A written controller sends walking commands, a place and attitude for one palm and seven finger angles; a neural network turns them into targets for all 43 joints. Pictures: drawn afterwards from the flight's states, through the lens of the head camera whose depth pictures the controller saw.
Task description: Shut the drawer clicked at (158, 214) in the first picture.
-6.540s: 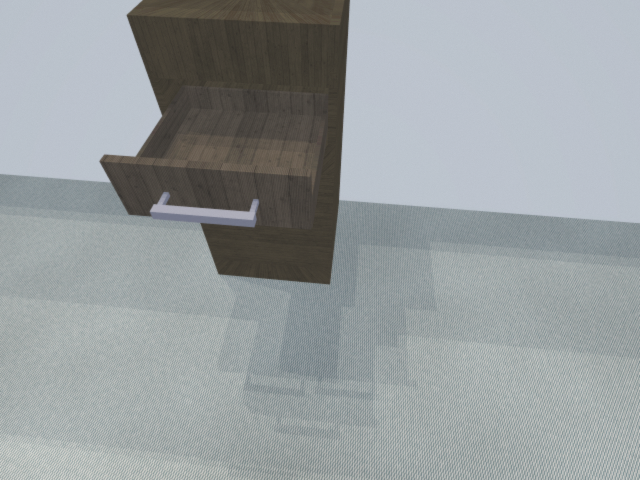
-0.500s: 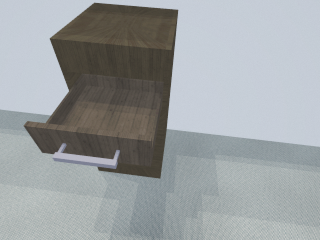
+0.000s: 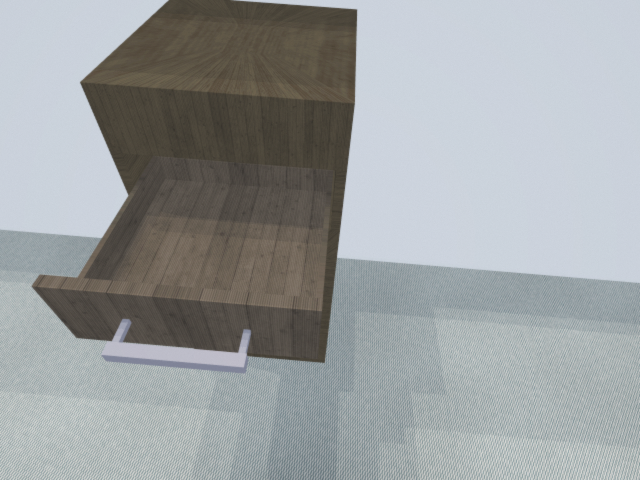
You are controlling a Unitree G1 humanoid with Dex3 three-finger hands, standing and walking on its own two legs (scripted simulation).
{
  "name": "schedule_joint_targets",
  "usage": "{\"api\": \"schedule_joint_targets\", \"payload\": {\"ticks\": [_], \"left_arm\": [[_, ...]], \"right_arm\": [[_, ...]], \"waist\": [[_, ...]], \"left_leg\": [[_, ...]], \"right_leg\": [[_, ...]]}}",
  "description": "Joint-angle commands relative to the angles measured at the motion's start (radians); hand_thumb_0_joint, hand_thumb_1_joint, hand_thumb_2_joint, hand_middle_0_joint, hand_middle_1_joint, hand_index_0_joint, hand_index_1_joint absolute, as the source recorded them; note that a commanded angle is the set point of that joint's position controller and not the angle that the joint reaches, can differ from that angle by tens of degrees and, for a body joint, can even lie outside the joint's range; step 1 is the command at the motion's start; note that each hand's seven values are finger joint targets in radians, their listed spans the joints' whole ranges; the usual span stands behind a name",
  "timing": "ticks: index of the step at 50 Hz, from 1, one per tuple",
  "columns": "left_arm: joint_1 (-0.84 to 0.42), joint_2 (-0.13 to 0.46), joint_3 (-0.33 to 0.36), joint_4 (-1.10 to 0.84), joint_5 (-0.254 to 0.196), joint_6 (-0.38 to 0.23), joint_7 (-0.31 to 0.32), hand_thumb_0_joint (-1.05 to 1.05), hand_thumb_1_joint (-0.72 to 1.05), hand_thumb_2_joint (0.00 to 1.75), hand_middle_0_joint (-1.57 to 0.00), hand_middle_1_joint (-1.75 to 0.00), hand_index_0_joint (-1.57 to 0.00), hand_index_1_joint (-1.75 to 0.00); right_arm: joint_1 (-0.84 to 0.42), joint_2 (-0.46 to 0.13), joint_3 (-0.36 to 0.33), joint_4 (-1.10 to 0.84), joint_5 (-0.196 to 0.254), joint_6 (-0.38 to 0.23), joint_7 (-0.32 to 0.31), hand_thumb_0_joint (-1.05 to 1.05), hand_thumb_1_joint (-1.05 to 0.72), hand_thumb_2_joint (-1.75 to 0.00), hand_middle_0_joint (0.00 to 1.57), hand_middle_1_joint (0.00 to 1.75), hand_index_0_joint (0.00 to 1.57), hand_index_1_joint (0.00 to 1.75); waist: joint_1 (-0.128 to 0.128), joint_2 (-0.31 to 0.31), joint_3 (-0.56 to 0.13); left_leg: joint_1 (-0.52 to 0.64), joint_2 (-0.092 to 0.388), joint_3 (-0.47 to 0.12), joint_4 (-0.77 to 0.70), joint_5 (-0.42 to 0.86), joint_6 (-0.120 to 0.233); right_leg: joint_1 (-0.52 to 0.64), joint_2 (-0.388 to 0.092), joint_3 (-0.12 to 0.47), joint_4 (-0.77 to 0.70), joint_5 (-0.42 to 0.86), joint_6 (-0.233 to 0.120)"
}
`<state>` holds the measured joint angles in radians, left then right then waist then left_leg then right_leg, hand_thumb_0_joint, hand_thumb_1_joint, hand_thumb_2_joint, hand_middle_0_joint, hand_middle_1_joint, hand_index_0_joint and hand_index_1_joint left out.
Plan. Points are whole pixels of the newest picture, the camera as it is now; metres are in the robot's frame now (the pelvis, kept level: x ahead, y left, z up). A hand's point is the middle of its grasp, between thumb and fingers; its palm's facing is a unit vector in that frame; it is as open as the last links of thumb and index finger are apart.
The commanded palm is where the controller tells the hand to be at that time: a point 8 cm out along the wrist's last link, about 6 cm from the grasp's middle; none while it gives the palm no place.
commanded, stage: come to a stop and stand still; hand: left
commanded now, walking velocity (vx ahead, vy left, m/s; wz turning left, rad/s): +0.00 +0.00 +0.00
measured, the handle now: (180, 344) +0.30 +0.22 -0.04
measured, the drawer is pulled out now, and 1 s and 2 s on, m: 0.30 0.30 0.27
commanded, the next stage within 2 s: look again from close up in 0.72 s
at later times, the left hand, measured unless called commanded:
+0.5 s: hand out of the picture -0.02 +0.15 -0.17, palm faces +0.02 -0.99 -0.15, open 7.4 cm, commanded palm none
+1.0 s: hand out of the picture +0.01 +0.14 -0.16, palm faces -0.01 -0.98 -0.20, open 7.4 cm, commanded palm none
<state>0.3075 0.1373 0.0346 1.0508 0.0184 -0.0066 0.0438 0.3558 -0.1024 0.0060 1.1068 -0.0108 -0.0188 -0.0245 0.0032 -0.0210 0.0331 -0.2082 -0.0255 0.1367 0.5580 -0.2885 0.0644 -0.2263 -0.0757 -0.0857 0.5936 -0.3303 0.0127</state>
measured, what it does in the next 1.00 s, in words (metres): stands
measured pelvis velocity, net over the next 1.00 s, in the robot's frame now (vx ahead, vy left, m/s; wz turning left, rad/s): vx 0.01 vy -0.02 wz -0.02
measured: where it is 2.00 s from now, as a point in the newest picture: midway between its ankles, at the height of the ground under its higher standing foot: outside the picture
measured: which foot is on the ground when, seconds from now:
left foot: down 0.00-1.00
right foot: down 0.00-1.00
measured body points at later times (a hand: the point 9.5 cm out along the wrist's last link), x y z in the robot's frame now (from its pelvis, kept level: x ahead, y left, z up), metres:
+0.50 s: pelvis +0.00 +0.00 +0.01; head +0.01 +0.01 +0.46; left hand -0.02 +0.20 -0.16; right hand -0.01 -0.21 -0.15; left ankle -0.01 +0.06 -0.73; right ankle -0.01 -0.13 -0.73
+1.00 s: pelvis +0.01 -0.02 +0.01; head +0.01 -0.03 +0.46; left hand +0.01 +0.20 -0.15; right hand -0.01 -0.24 -0.16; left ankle -0.01 +0.06 -0.73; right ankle -0.01 -0.13 -0.73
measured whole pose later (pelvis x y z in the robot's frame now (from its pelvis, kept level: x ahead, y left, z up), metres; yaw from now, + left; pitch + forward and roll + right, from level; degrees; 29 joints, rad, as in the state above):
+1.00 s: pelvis +0.01 -0.02 +0.01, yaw -1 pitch -1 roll +1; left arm 0.31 0.14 -0.02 1.08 0.02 -0.01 0.04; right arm 0.31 -0.15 0.02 1.12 -0.01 -0.02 -0.02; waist 0.00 0.01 0.03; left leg -0.15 -0.01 0.15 0.44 -0.27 0.04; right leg -0.19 -0.02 -0.05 0.49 -0.28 -0.02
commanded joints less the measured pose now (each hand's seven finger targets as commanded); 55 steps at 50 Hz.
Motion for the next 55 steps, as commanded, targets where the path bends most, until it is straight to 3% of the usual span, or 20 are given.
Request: {"api": "schedule_joint_targets", "payload": {"ticks": [1,3,4,5,8,9,15,18,19,20,21,23,26,29,31,32,33,39,46,55], "left_arm": [[0.059,0.011,-0.01,-0.021,-0.003,0.007,0.004,0.0,0.9,0.9,-0.2,-0.3,-0.2,-0.3],[0.071,0.017,-0.016,-0.004,-0.009,0.002,0.005,0.0,0.9,0.9,-0.2,-0.3,-0.2,-0.3],[0.078,0.022,-0.017,0.003,-0.012,0.002,0.006,0.0,0.9,0.9,-0.2,-0.3,-0.2,-0.3],[0.085,0.026,-0.018,0.009,-0.013,-0.001,0.006,0.0,0.9,0.9,-0.2,-0.3,-0.2,-0.3],[0.09,0.031,-0.023,0.028,-0.011,-0.008,0.006,0.0,0.9,0.9,-0.2,-0.3,-0.2,-0.3],[0.088,0.028,-0.024,0.029,-0.011,-0.009,0.006,0.0,0.9,0.9,-0.2,-0.3,-0.2,-0.3],[0.095,0.03,-0.028,0.04,-0.007,-0.005,0.004,0.0,0.9,0.9,-0.2,-0.3,-0.2,-0.3],[0.103,0.029,-0.03,0.046,-0.005,-0.007,0.002,0.0,0.9,0.9,-0.2,-0.3,-0.2,-0.3],[0.116,0.098,-0.04,0.072,0.01,-0.028,0.038,0.0,0.9,0.9,-0.2,-0.3,-0.2,-0.3],[0.102,0.097,-0.035,0.033,-0.002,-0.029,0.032,0.0,0.9,0.9,-0.2,-0.3,-0.2,-0.3],[0.072,0.09,-0.042,0.02,-0.003,-0.027,0.022,0.0,0.9,0.9,-0.2,-0.3,-0.2,-0.3],[0.084,0.093,-0.04,0.009,-0.003,-0.02,0.007,0.0,0.9,0.9,-0.2,-0.3,-0.2,-0.3],[0.077,0.069,-0.047,0.004,-0.001,-0.015,0.003,0.0,0.9,0.9,-0.2,-0.3,-0.2,-0.3],[0.076,0.068,-0.048,0.0,-0.001,-0.015,0.003,0.0,0.9,0.9,-0.2,-0.3,-0.2,-0.3],[0.082,0.072,-0.048,0.0,-0.003,-0.015,0.003,0.0,0.9,0.9,-0.2,-0.3,-0.2,-0.3],[0.083,0.075,-0.048,-0.001,-0.003,-0.015,0.003,0.0,0.9,0.9,-0.2,-0.3,-0.2,-0.3],[0.081,0.074,-0.047,-0.001,-0.004,-0.014,0.002,0.0,0.9,0.9,-0.2,-0.3,-0.2,-0.3],[0.084,0.087,-0.044,-0.007,-0.004,-0.013,0.002,0.0,0.9,0.9,-0.2,-0.3,-0.2,-0.3],[0.081,0.093,-0.041,-0.007,-0.007,-0.018,0.005,0.0,0.9,0.9,-0.2,-0.3,-0.2,-0.3],[0.083,0.091,-0.044,0.007,-0.008,-0.02,0.006,0.0,0.9,0.9,-0.2,-0.3,-0.2,-0.3]], "right_arm": [[0.078,-0.107,-0.01,0.003,-0.007,-0.018,-0.017,0.0,-0.9,-0.9,0.2,0.3,0.2,0.3],[0.07,-0.098,-0.005,0.008,-0.002,-0.025,-0.025,0.0,-0.9,-0.9,0.2,0.3,0.2,0.3],[0.063,-0.105,-0.004,0.012,0.0,-0.025,-0.027,0.0,-0.9,-0.9,0.2,0.3,0.2,0.3],[0.055,-0.108,-0.006,0.016,0.0,-0.024,-0.027,0.0,-0.9,-0.9,0.2,0.3,0.2,0.3],[0.04,-0.111,-0.012,0.012,0.004,-0.017,-0.025,0.0,-0.9,-0.9,0.2,0.3,0.2,0.3],[0.038,-0.118,-0.013,0.016,0.003,-0.016,-0.024,0.0,-0.9,-0.9,0.2,0.3,0.2,0.3],[0.028,-0.104,-0.007,0.031,0.003,-0.01,-0.015,0.0,-0.9,-0.9,0.2,0.3,0.2,0.3],[0.03,-0.101,-0.005,0.033,0.004,-0.011,-0.014,0.0,-0.9,-0.9,0.2,0.3,0.2,0.3],[-0.047,-0.177,-0.009,-0.057,0.012,-0.021,-0.004,0.0,-0.9,-0.9,0.2,0.3,0.2,0.3],[-0.006,-0.148,-0.009,-0.072,-0.003,-0.016,-0.001,0.0,-0.9,-0.9,0.2,0.3,0.2,0.3],[0.008,-0.138,-0.007,-0.074,-0.008,-0.014,0.002,0.0,-0.9,-0.9,0.2,0.3,0.2,0.3],[0.016,-0.138,-0.008,-0.084,-0.008,-0.017,0.003,0.0,-0.9,-0.9,0.2,0.3,0.2,0.3],[0.008,-0.148,-0.01,-0.101,-0.002,-0.012,0.001,0.0,-0.9,-0.9,0.2,0.3,0.2,0.3],[0.02,-0.144,-0.006,-0.09,-0.003,-0.013,0.002,0.0,-0.9,-0.9,0.2,0.3,0.2,0.3],[0.02,-0.146,-0.003,-0.083,-0.001,-0.013,0.003,0.0,-0.9,-0.9,0.2,0.3,0.2,0.3],[0.021,-0.148,-0.002,-0.078,-0.001,-0.013,0.003,0.0,-0.9,-0.9,0.2,0.3,0.2,0.3],[0.025,-0.147,-0.001,-0.071,-0.002,-0.015,0.003,0.0,-0.9,-0.9,0.2,0.3,0.2,0.3],[0.012,-0.148,0.004,-0.047,-0.001,-0.014,0.004,0.0,-0.9,-0.9,0.2,0.3,0.2,0.3],[0.011,-0.137,0.005,-0.015,0.001,-0.019,0.001,0.0,-0.9,-0.9,0.2,0.3,0.2,0.3],[0.018,-0.123,0.008,0.02,0.003,-0.015,-0.002,0.0,-0.9,-0.9,0.2,0.3,0.2,0.3]], "waist": [[0.006,0.115,0.086],[0.006,0.125,0.034],[0.008,0.124,0.007],[0.01,0.098,-0.023],[0.002,0.0,-0.014],[-0.002,0.003,-0.008],[-0.002,0.022,0.051],[-0.002,0.015,0.054],[0.011,-0.041,0.1],[-0.011,0.031,0.036],[-0.018,0.071,0.044],[-0.008,0.195,-0.027],[-0.008,0.027,0.029],[-0.01,0.031,0.079],[-0.01,-0.001,0.085],[-0.011,-0.015,0.075],[-0.012,0.02,0.078],[-0.004,-0.004,0.08],[-0.002,-0.005,0.021],[-0.005,0.016,0.034]], "left_leg": [[0.007,0.261,-0.282,-0.291,0.488,0.027],[0.12,0.244,-0.229,-0.232,0.787,0.025],[0.159,0.24,-0.211,-0.213,0.835,0.026],[0.186,0.23,-0.198,-0.196,0.819,0.026],[0.137,0.179,-0.166,-0.183,0.644,-0.005],[0.126,0.169,-0.154,-0.188,0.589,-0.012],[0.07,0.157,-0.158,-0.266,0.27,-0.018],[0.064,0.155,-0.156,-0.278,0.228,-0.016],[-0.03,0.179,-0.162,-0.083,0.541,-0.038],[-0.009,0.14,-0.161,-0.14,0.203,-0.05],[-0.045,0.14,-0.176,-0.168,0.078,-0.037],[-0.03,0.151,-0.2,-0.215,0.045,-0.01],[-0.063,0.152,-0.203,-0.215,-0.016,0.004],[-0.062,0.147,-0.191,-0.222,0.011,-0.001],[-0.053,0.141,-0.184,-0.222,0.005,-0.002],[-0.037,0.141,-0.176,-0.218,0.015,-0.003],[-0.032,0.144,-0.178,-0.23,0.033,-0.003],[-0.014,0.14,-0.158,-0.226,0.046,-0.005],[0.043,0.141,-0.135,-0.197,0.177,-0.01],[0.061,0.145,-0.125,-0.2,0.198,-0.018]], "right_leg": [[-0.07,0.004,0.046,0.025,-0.024,-0.029],[-0.066,-0.001,0.054,-0.018,0.007,-0.022],[-0.05,-0.006,0.058,-0.042,0.02,-0.019],[-0.03,-0.01,0.063,-0.083,0.058,-0.022],[0.04,-0.021,0.087,-0.15,0.29,-0.033],[0.049,-0.027,0.095,-0.152,0.319,-0.035],[0.027,-0.028,0.1,-0.19,0.213,-0.036],[0.027,-0.026,0.104,-0.201,0.217,-0.037],[-0.017,-0.057,0.118,-0.191,0.393,-0.021],[-0.001,-0.067,0.131,-0.175,0.146,-0.055],[-0.026,-0.046,0.126,-0.158,0.054,-0.064],[0.001,-0.01,0.089,-0.111,0.055,-0.067],[-0.016,-0.009,0.1,-0.135,0.062,-0.064],[-0.038,-0.013,0.117,-0.15,0.076,-0.067],[-0.041,-0.019,0.125,-0.161,0.078,-0.066],[-0.039,-0.02,0.13,-0.164,0.086,-0.066],[-0.043,-0.017,0.128,-0.161,0.094,-0.067],[-0.039,-0.026,0.14,-0.181,0.109,-0.064],[0.003,-0.036,0.148,-0.182,0.223,-0.066],[0.014,-0.041,0.148,-0.208,0.262,-0.067]]}}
